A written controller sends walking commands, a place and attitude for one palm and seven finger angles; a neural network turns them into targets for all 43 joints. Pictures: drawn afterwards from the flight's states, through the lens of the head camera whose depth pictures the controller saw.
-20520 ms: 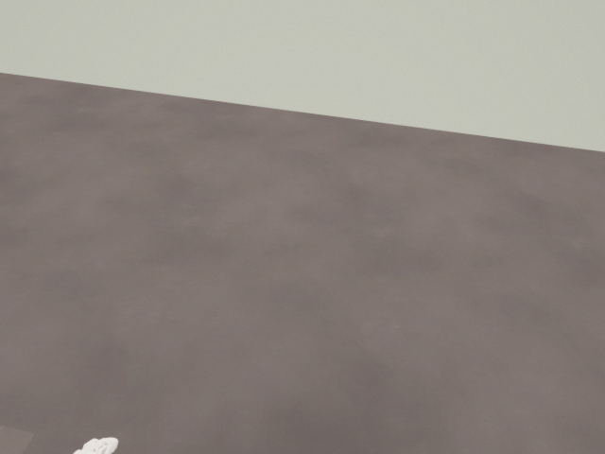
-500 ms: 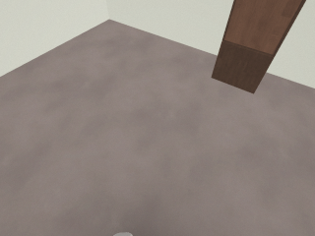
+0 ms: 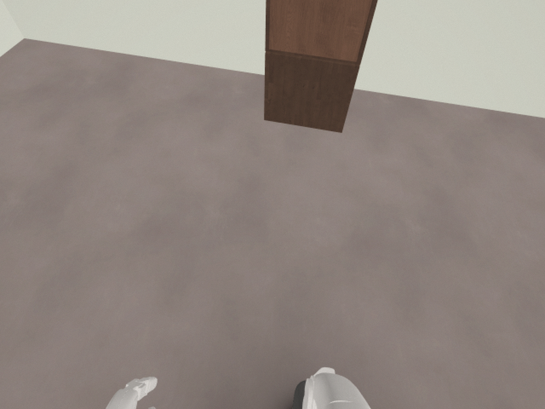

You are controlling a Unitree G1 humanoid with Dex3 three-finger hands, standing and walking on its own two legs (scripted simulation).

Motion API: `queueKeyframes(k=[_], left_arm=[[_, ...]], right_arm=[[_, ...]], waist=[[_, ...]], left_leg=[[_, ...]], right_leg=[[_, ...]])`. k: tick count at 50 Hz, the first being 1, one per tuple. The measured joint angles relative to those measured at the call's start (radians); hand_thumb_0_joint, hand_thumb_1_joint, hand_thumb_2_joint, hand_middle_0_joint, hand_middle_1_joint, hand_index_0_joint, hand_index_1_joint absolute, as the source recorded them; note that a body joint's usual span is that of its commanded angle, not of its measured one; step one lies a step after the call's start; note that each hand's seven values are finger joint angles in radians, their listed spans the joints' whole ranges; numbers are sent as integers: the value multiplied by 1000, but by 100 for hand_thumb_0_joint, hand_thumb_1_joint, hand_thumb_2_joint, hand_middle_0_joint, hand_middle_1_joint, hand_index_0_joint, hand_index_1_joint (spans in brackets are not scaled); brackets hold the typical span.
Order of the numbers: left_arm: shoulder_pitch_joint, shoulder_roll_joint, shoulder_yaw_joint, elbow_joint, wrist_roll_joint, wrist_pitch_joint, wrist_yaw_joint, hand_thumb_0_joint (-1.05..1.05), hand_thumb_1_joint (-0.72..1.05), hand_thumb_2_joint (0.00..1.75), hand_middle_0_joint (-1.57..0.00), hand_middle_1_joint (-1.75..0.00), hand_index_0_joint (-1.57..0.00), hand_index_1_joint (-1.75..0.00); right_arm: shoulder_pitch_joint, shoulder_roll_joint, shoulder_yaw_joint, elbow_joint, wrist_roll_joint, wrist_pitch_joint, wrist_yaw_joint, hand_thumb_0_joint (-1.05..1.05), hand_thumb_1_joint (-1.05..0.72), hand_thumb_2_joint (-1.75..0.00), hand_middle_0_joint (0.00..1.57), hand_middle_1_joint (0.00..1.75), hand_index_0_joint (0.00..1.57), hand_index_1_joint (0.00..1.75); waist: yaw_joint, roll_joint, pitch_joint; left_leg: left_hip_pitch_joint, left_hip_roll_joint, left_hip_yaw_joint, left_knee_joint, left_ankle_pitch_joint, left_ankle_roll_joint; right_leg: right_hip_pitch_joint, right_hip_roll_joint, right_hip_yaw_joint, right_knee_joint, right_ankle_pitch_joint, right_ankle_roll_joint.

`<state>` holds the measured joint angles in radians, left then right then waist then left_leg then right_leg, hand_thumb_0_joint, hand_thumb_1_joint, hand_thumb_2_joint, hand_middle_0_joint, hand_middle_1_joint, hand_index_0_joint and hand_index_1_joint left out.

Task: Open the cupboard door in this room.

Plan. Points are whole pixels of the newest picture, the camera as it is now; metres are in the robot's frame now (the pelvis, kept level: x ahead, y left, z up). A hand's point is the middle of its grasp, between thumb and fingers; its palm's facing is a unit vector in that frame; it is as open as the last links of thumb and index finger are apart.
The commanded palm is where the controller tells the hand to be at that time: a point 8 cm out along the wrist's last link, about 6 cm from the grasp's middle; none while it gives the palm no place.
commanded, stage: turn or walk to find it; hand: left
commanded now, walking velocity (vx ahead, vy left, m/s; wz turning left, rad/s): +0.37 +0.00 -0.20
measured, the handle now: out of the picture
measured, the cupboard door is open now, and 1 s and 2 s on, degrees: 0 0 0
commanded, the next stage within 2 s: stand and wait in 0.60 s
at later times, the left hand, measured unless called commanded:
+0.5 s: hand (186, 352) +0.23 +0.15 -0.15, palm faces +0.01 -0.97 -0.23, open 7.3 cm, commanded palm none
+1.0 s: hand (208, 212) +0.52 +0.14 -0.16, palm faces -0.09 -0.97 -0.24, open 7.3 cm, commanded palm none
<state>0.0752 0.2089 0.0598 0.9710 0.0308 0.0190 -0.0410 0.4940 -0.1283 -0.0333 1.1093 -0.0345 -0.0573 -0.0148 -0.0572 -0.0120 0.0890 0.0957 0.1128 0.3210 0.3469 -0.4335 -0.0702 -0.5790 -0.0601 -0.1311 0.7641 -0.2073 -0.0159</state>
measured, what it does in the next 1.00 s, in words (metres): walks ahead: right foot, then left foot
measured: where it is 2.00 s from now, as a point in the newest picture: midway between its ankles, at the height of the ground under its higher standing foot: (279, 308)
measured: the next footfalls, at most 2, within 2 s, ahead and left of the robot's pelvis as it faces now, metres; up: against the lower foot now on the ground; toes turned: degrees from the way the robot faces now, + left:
right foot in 0.06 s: +0.17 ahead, -0.10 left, +0.00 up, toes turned -9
left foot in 0.62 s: +0.45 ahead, +0.09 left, +0.00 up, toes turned +5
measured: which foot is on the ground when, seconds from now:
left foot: down 0.00-0.06, up 0.08-0.60, down 0.62-1.00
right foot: up 0.00-0.04, down 0.06-0.62, up 0.64-1.00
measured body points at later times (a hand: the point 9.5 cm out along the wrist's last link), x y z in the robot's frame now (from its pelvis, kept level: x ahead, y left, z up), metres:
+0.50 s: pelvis +0.23 -0.04 +0.01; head +0.25 -0.05 +0.46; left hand +0.23 +0.20 -0.14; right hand +0.33 -0.27 -0.13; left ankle +0.36 +0.11 -0.68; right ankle +0.13 -0.09 -0.73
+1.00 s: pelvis +0.43 -0.04 +0.01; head +0.45 -0.05 +0.46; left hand +0.53 +0.20 -0.14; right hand +0.38 -0.27 -0.15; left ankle +0.41 +0.08 -0.73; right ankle +0.48 -0.17 -0.71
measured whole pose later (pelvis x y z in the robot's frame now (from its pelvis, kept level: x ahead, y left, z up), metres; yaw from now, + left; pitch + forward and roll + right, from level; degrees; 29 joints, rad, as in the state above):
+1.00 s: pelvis +0.43 -0.04 +0.01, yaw -6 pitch -1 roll +2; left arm 0.17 0.19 0.04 1.05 0.03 -0.01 0.01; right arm 0.34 -0.17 -0.05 1.12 -0.03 -0.03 -0.01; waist -0.02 0.00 0.05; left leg -0.15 0.05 0.18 0.48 -0.31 -0.01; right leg -0.40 -0.10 -0.10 0.70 -0.27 0.04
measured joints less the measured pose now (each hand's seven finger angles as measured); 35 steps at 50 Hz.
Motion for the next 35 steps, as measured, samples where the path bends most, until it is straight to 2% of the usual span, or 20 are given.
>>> queueKeyframes(k=[2,3,4,6,7,9,13,18,23,29,31,32,33,35], left_arm=[[-23,-7,-9,-11,1,-24,2,1,91,90,-19,-30,-19,-30],[-27,-9,-11,-14,3,-43,5,1,91,90,-19,-30,-19,-30],[-32,-14,-13,-14,3,-63,11,0,91,90,-19,-30,-19,-30],[-27,-21,-17,-7,-11,-82,21,0,91,90,-19,-30,-20,-30],[-19,-25,-19,0,-16,-82,25,0,91,90,-19,-30,-20,-30],[11,-35,-24,21,-20,-84,34,0,91,90,-20,-30,-20,-30],[78,-29,-2,53,-24,-92,56,-2,95,89,-20,-30,-20,-30],[158,-13,-12,92,-17,-94,51,-2,95,90,-20,-30,-20,-30],[231,-29,-26,119,-16,-106,51,-1,93,90,-20,-30,-20,-30],[314,-55,-38,158,-12,-100,56,0,91,90,-20,-30,-20,-30],[347,-63,-39,180,-14,-93,56,0,91,90,-20,-30,-20,-30],[353,-66,-39,193,-18,-85,54,0,91,90,-20,-30,-20,-30],[350,-68,-40,202,-22,-78,52,0,91,90,-20,-30,-20,-30],[333,-68,-42,208,-25,-65,52,0,91,90,-20,-30,-20,-30]], right_arm=[[25,1,-2,24,4,8,3,0,-91,-90,20,30,20,30],[35,3,-4,38,9,15,7,0,-91,-90,20,30,20,30],[26,1,-4,48,16,25,10,0,-91,-90,20,30,20,30],[-12,-2,-4,46,27,42,10,1,-91,-90,20,30,20,30],[-34,-5,-6,39,27,44,10,1,-91,-90,20,30,20,30],[-86,-15,-10,16,19,44,10,1,-91,-90,20,30,20,30],[-189,-35,-17,-54,5,39,11,1,-91,-90,20,30,19,30],[-290,-48,-20,-108,1,39,27,0,-91,-90,20,30,19,30],[-361,-57,-15,-122,2,38,44,0,-91,-90,20,30,19,30],[-430,-58,-3,-126,3,36,52,0,-91,-90,20,30,19,30],[-439,-57,3,-134,0,18,47,0,-91,-90,20,30,19,30],[-442,-55,3,-136,-6,4,41,0,-91,-90,20,30,19,30],[-441,-51,4,-138,-6,-7,36,0,-91,-90,20,30,19,30],[-420,-45,9,-135,2,-17,27,0,-91,-90,20,30,20,30]], waist=[[-6,7,12],[0,5,13],[6,10,21],[0,6,32],[0,5,32],[6,8,21],[20,28,-22],[39,50,-65],[73,51,-67],[118,22,-31],[120,9,-22],[114,3,-14],[111,-5,-2],[110,-11,7]], left_leg=[[7,28,10,85,-51,-18],[-18,50,5,196,-73,-18],[-81,65,-43,372,-87,-8],[-241,38,-176,733,-84,16],[-315,25,-214,856,-49,24],[-441,23,-245,955,29,33],[-619,49,-264,859,125,25],[-715,63,-270,691,235,8],[-706,48,-256,517,290,10],[-605,-8,-204,319,246,53],[-531,-37,-179,234,265,79],[-520,-45,-171,245,276,108],[-515,-47,-162,278,250,121],[-481,-47,-145,295,196,125]], right_leg=[[74,34,-26,-114,5,-30],[111,46,-34,-149,26,-51],[110,59,-34,-114,9,-72],[135,65,-31,-76,-44,-94],[164,69,-29,-90,-58,-97],[226,80,-20,-149,-54,-87],[326,103,0,-266,-43,-93],[434,121,16,-362,-59,-89],[535,124,23,-422,-99,-73],[638,101,29,-428,-193,-35],[628,81,36,-325,-259,-19],[582,66,38,-193,-284,-13],[514,56,54,-14,-298,-11],[370,49,85,293,-299,-6]])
